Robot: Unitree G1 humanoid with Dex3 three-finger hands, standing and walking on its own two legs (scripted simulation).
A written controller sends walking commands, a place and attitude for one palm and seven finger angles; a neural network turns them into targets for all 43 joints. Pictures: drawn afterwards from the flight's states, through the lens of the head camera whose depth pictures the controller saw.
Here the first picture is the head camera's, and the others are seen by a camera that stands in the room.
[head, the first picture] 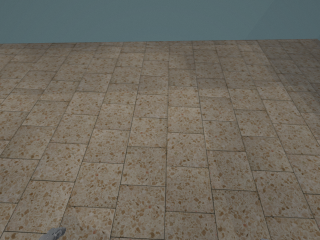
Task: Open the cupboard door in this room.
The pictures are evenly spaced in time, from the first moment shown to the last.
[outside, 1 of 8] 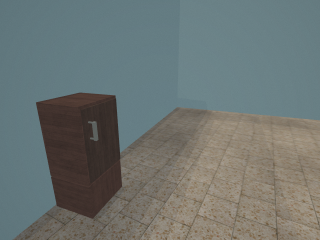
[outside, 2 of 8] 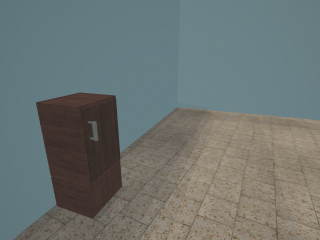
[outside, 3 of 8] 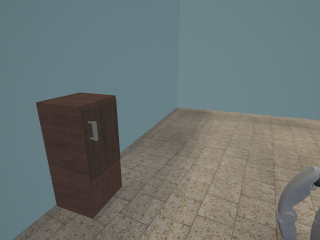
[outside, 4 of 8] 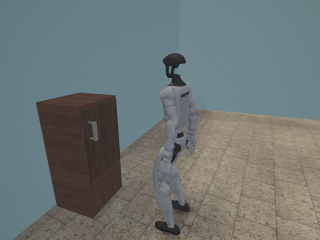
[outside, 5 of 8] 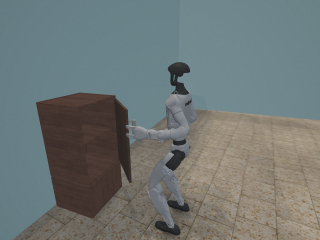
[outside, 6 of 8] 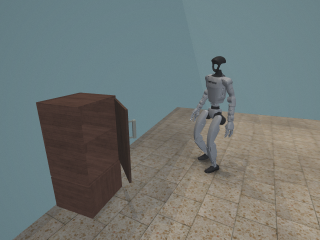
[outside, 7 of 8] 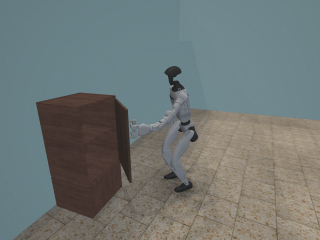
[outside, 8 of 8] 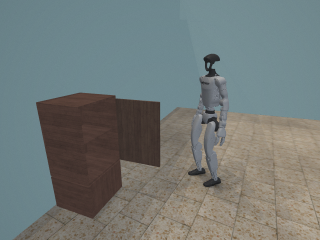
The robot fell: no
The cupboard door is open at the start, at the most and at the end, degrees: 0 92 92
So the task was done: yes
